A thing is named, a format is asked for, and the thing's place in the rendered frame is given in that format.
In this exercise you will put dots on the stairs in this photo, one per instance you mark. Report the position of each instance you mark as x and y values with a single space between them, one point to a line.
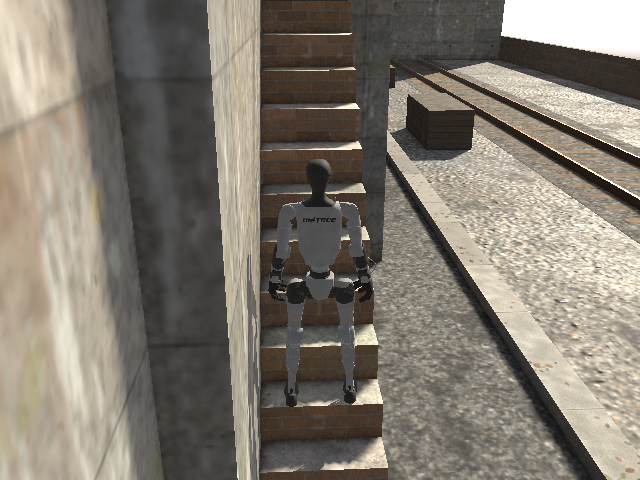
309 111

